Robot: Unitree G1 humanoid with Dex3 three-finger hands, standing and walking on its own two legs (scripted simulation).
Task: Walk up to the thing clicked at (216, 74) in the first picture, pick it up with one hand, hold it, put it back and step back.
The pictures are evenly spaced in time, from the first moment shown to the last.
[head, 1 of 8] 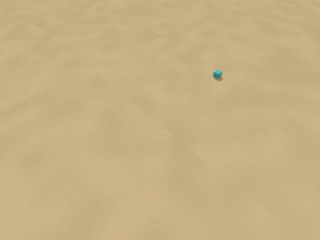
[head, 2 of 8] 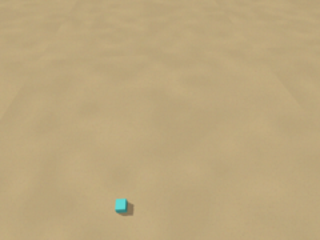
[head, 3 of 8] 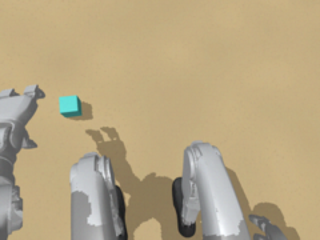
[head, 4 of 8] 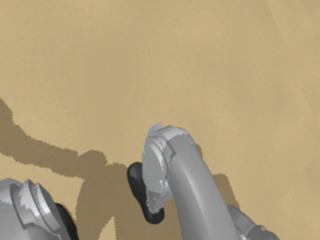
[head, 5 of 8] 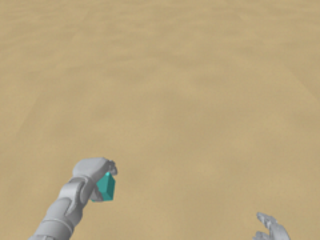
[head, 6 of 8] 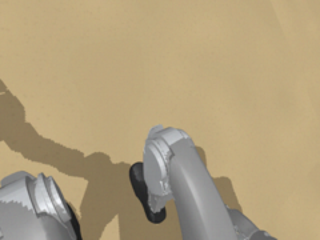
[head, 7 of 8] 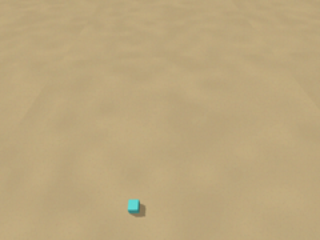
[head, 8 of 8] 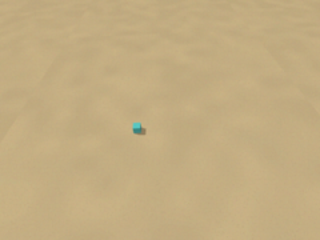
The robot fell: no
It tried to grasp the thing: yes
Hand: left
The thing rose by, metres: 0.67
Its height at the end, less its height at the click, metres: +0.00
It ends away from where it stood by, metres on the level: 0.01
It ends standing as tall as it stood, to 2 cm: yes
